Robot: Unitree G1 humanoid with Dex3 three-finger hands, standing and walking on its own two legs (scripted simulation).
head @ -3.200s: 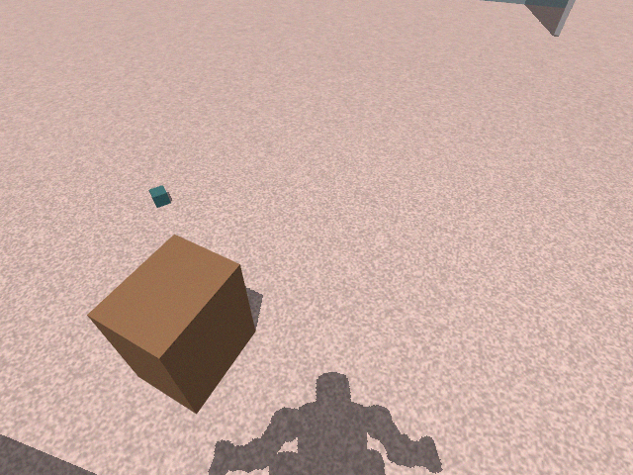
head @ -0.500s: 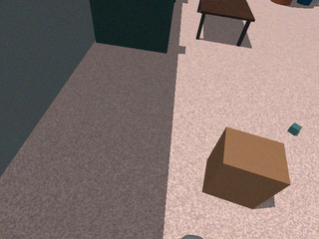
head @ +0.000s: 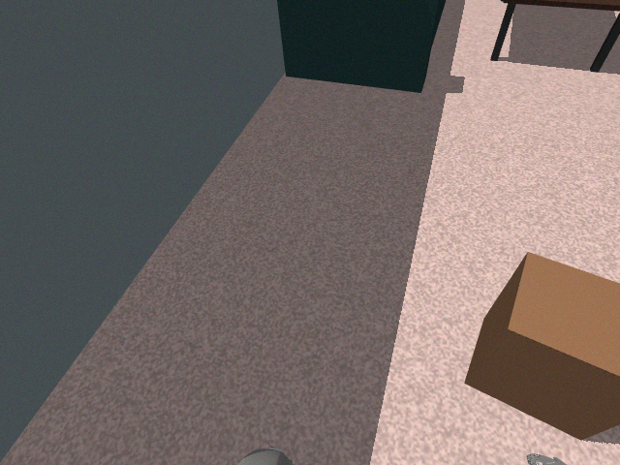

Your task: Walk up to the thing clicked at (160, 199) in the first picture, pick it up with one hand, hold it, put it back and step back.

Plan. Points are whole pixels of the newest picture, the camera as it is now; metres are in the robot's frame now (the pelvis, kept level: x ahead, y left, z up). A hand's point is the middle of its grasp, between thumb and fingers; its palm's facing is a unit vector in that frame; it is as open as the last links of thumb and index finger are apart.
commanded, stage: walk up
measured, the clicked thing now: out of the picture +0.83 -1.39 -0.73
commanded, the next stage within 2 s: stand in 0.96 s
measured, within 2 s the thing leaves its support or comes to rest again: neither
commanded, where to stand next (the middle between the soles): +0.08 -0.01 m, yaw +2 degrees
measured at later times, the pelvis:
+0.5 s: pelvis +0.01 +0.00 +0.00, yaw +4 degrees
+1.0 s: pelvis +0.02 +0.00 +0.02, yaw +5 degrees
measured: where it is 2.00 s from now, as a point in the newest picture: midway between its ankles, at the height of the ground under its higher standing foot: outside the picture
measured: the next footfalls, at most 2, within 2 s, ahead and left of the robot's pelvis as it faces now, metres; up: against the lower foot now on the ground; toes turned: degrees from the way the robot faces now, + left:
left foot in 0.12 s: +0.06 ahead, +0.13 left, +0.00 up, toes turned +1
